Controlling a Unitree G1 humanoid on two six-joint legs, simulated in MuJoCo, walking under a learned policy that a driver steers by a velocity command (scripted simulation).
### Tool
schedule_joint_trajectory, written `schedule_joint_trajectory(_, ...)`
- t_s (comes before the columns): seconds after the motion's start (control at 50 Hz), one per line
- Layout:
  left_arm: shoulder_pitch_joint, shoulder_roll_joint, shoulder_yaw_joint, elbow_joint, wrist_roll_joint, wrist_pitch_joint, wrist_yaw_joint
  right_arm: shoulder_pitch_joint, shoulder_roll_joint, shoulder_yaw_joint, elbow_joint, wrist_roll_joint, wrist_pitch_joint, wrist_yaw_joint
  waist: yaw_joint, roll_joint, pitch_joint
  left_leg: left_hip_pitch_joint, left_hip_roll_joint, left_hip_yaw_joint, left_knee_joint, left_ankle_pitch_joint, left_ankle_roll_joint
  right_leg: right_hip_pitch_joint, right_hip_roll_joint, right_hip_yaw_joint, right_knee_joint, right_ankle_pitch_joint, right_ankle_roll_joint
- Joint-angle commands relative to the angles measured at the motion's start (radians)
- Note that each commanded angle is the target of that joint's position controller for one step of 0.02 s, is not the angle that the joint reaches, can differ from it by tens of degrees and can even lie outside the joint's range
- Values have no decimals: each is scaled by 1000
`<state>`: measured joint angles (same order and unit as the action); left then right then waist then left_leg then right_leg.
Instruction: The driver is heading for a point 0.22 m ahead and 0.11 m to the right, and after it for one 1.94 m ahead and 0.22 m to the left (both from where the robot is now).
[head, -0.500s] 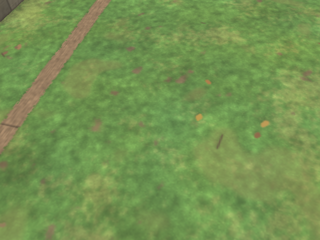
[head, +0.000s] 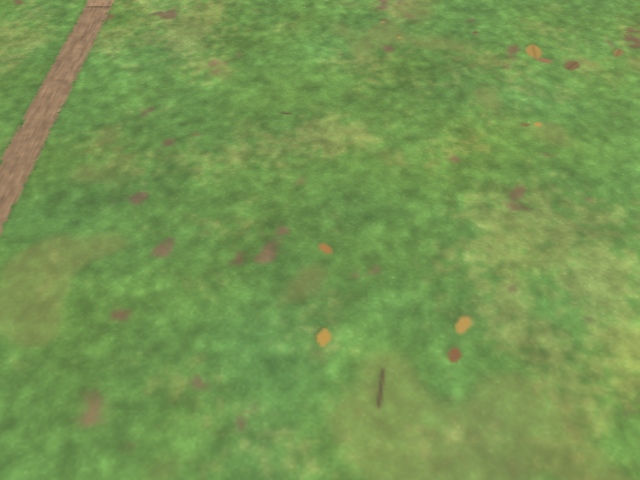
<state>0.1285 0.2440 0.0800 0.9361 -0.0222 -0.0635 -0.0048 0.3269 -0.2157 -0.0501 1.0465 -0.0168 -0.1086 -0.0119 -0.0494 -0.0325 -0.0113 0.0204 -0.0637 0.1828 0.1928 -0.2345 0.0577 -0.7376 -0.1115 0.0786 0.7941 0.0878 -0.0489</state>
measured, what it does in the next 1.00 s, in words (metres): walks ahead: right foot, then left foot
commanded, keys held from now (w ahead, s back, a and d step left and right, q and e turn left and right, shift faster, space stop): w+e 0.30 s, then w+q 0.70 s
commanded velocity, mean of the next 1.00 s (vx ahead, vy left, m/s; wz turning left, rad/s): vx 0.50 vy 0.00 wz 0.01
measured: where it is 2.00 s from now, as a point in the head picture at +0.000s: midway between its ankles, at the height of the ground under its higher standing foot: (279, 252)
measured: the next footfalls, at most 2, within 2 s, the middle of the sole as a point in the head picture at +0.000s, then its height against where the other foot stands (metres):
right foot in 0.20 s outside the picture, level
left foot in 0.72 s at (310, 429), level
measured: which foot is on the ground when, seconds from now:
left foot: down 0.00-0.20, up 0.22-0.70, down 0.72-1.00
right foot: up 0.00-0.18, down 0.20-0.72, up 0.74-1.00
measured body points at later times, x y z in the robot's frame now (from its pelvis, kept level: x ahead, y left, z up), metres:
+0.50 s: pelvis +0.30 -0.07 +0.00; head +0.32 -0.08 +0.45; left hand +0.42 +0.18 -0.12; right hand +0.40 -0.36 -0.11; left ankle +0.49 +0.09 -0.67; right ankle +0.25 -0.13 -0.74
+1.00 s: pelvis +0.60 -0.04 +0.00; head +0.64 -0.03 +0.45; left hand +0.78 +0.23 -0.09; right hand +0.69 -0.32 -0.11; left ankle +0.60 +0.03 -0.74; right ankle +0.73 -0.23 -0.68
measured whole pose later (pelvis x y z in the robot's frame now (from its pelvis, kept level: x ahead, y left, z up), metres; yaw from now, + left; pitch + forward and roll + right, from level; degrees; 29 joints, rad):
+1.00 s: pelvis +0.60 -0.04 +0.00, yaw +4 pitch +3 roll +0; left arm 0.10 0.28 0.05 0.73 0.02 -0.10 0.01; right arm 0.31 -0.26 -0.06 0.79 0.01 -0.06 0.01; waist -0.04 -0.02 0.02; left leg -0.21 -0.12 -0.09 0.34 -0.17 0.10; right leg -0.66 -0.09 0.09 0.87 -0.19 0.04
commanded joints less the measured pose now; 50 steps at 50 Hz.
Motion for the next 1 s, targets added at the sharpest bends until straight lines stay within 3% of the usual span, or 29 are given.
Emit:
schedule_joint_trajectory(0.02, -133, 15, -12, -95, 3, -10, -22, 23, -150, -25, -40, 8, -1, -13, -17, 53, 112, -21, 301, -50, -82, 347, 85, -28, 6, -57, -97, 38, -5)
schedule_joint_trajectory(0.08, -198, 12, -19, -150, 0, -10, -46, 56, -169, -33, -37, 15, 26, -16, -28, 55, 125, 113, 343, -19, 1, 491, 84, -70, 26, -112, -150, -79, -23)
schedule_joint_trajectory(0.12, -179, 35, -10, -174, -2, -10, -60, 25, -196, -40, -58, 19, 41, -23, 9, 93, 88, 132, 351, 18, 104, 793, 67, 35, 76, -177, -168, -182, -52)
schedule_joint_trajectory(0.16, -37, 98, 20, -163, -6, -5, -66, -7, -228, -49, -82, 20, 55, -32, 99, 150, -13, 116, 348, 39, 333, 1098, 46, 255, 153, -225, -160, -271, -98)
schedule_joint_trajectory(0.18, 124, 159, 52, -128, -8, -4, -58, -34, -231, -48, -96, 26, 58, -33, 187, 139, -97, 31, 312, 54, 547, 1051, 17, 492, 186, -208, -243, -205, -138)
schedule_joint_trajectory(0.2, 272, 254, 86, -102, -3, 7, -33, -28, -210, -39, -121, 15, 45, -29, 234, 18, -200, -229, 262, 54, 868, 689, -27, 804, 37, 46, -274, -215, -204)
schedule_joint_trajectory(0.22, 235, 319, 92, -132, -4, 4, -26, 49, -57, 5, -171, 4, 4, -4, 113, -227, -300, -684, 7, -73, 1257, -278, -92, 1136, -226, 662, -404, -294, -421)
schedule_joint_trajectory(0.24, 284, 241, 65, -124, 13, 2, -24, -61, -140, -11, -200, 43, -49, 17, 177, -113, -361, -801, 36, -292, 1315, -296, -52, 1177, -229, 730, -498, -303, -398)
schedule_joint_trajectory(0.26, 249, 177, 50, -128, 18, -7, -20, -140, -167, -17, -229, 73, -68, 24, 174, -75, -239, -859, 90, -292, 1270, -227, -22, 1088, -190, 554, -489, -242, -342)
schedule_joint_trajectory(0.28, 168, 140, 39, -143, 12, -17, -25, -152, -158, -18, -227, 61, -71, 19, 115, 41, -134, -817, 138, -284, 1155, -158, -18, 909, -141, 419, -500, -137, -303)
schedule_joint_trajectory(0.3, 102, 105, 27, -162, 10, -21, -25, -152, -173, -30, -218, 36, -59, 10, 77, 64, -92, -742, 170, -275, 1059, -128, -27, 773, -102, 329, -513, -62, -274)
schedule_joint_trajectory(0.32, 62, 81, 16, -176, 20, -21, -20, -112, -171, -35, -205, 33, -39, 11, 40, 56, -69, -672, 197, -269, 1020, -104, -37, 675, -87, 266, -537, -15, -264)
schedule_joint_trajectory(0.36, 66, 94, 13, -170, 21, -25, -13, -74, -140, -33, -192, 24, -8, 12, 16, 36, -45, -618, 216, -240, 935, -74, -64, 573, -77, 194, -576, 66, -260)
schedule_joint_trajectory(0.4, 109, 131, 21, -151, 24, -32, -3, -125, -122, -27, -209, 17, 8, 6, 31, 11, -12, -649, 225, -221, 841, 21, -87, 536, -69, 121, -609, 132, -252)
schedule_joint_trajectory(0.5, 154, 143, 17, -124, 24, -37, 8, -267, -105, -13, -243, 29, 7, 17, 97, -17, 28, -648, 194, -187, 513, 365, -60, 573, -18, -28, -644, 42, -163)
schedule_joint_trajectory(0.56, 185, 153, 17, -98, 26, -40, 6, -335, -107, -7, -267, 41, 5, 31, 129, -24, 57, -664, 165, -182, 418, 407, -38, 663, -58, -48, -654, -5, -148)
schedule_joint_trajectory(0.62, 206, 157, 20, -77, 25, -24, 12, -376, -115, -6, -300, 45, 1, 55, 134, -20, 78, -747, 140, -190, 375, 305, -3, 819, -115, -69, -599, 93, -131)
schedule_joint_trajectory(0.68, 164, 186, 27, -90, 22, -4, 26, -310, -145, -19, -307, 39, 3, 74, 76, -59, 14, -638, 77, -128, 373, 154, 43, 888, -129, -113, -451, 482, -94)
schedule_joint_trajectory(0.72, 127, 199, 25, -107, 20, 12, 38, -79, -217, -59, -258, 35, 12, 68, -50, -48, -118, -319, 5, -93, 331, 160, 92, 814, -79, -172, -130, 662, -48)
schedule_joint_trajectory(0.74, 146, 175, 11, -133, 34, 6, 44, 74, -298, -85, -240, 29, 20, 53, -98, 76, -230, -18, 168, -342, 332, 205, 162, 576, -33, -198, 189, 353, -9)
schedule_joint_trajectory(0.76, 276, 29, -35, -152, 52, -26, 15, 93, -349, -92, -240, 38, 16, 57, 3, 313, -347, 352, 388, -883, 249, 41, 364, 120, 190, -106, 524, -592, 56)
schedule_joint_trajectory(0.78, 185, 122, -21, -154, 17, -62, -1, 125, -259, -70, -239, 40, 20, 53, -71, 216, -370, 407, 378, -976, 136, -113, 335, -16, 166, 46, 611, -642, 30)
schedule_joint_trajectory(0.8, 88, 160, -13, -189, -16, -84, -10, 68, -222, -62, -254, 37, 20, 46, -77, 168, -218, 297, 351, -840, 115, -95, 287, -93, 112, 42, 590, -556, 11)
schedule_joint_trajectory(0.82, 44, 155, -16, -202, -7, -93, -5, -4, -207, -55, -278, 32, 21, 44, -42, 51, -132, 136, 318, -741, 101, -11, 261, -60, 69, 28, 515, -480, 6)
schedule_joint_trajectory(0.84, 31, 160, -8, -206, 18, -92, 2, -61, -189, -49, -297, 27, 22, 43, -3, 14, -73, -12, 292, -673, 83, 106, 254, 0, 44, 21, 430, -445, 17)
schedule_joint_trajectory(0.86, 47, 164, -1, -212, 30, -81, 5, -89, -175, -42, -313, 17, 22, 40, 34, 29, -58, -102, 264, -627, 61, 192, 253, 74, 25, 25, 387, -429, 27)
schedule_joint_trajectory(0.9, 83, 143, -1, -217, 36, -60, 12, -106, -182, -44, -328, 24, 25, 33, 68, 61, -38, -194, 236, -561, 35, 276, 255, 115, 11, 8, 287, -427, 55)
schedule_joint_trajectory(0.96, 12, 112, -11, -250, 42, -43, 21, -71, -225, -58, -333, 32, 27, 13, 52, 75, -11, -282, 192, -473, 20, 344, 234, 127, 29, -28, 100, -278, 101)
schedule_joint_trajectory(1.0, -59, 92, -19, -271, 40, -45, 19, -46, -230, -62, -334, 39, 35, 5, 22, 90, -7, -310, 147, -430, 36, 302, 194, 173, 58, -34, -61, -125, 110)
